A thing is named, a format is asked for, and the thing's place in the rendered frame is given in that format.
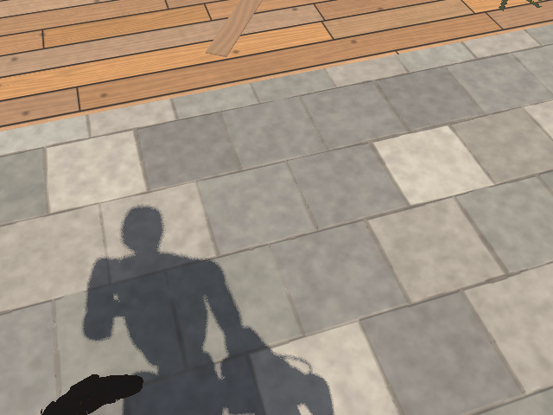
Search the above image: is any robot left hand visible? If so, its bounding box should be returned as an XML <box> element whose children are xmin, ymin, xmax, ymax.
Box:
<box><xmin>41</xmin><ymin>374</ymin><xmax>143</xmax><ymax>415</ymax></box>

